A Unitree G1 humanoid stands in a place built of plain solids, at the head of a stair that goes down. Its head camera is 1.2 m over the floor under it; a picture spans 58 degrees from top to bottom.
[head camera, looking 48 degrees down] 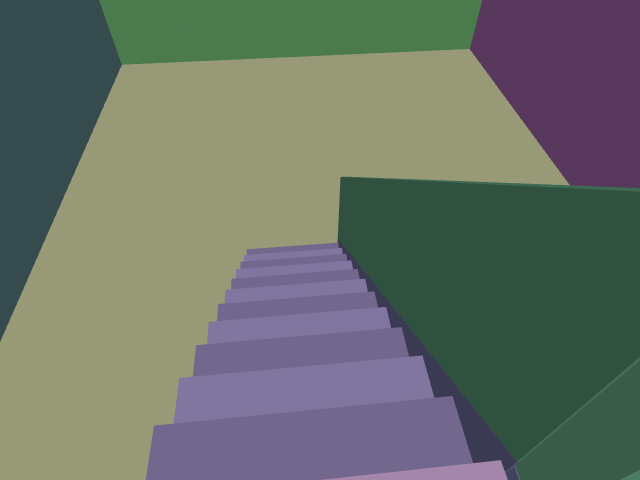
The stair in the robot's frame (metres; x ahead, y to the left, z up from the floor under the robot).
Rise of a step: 0.20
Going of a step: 0.25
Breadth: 0.97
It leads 6 degrees to the left of straight ahead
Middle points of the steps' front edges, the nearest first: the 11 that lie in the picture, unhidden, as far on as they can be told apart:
0.53 0.04 -0.20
0.78 0.07 -0.41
1.03 0.09 -0.61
1.28 0.12 -0.82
1.53 0.14 -1.02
1.78 0.17 -1.23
2.03 0.19 -1.43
2.28 0.21 -1.64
2.53 0.24 -1.84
2.78 0.26 -2.05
3.03 0.29 -2.25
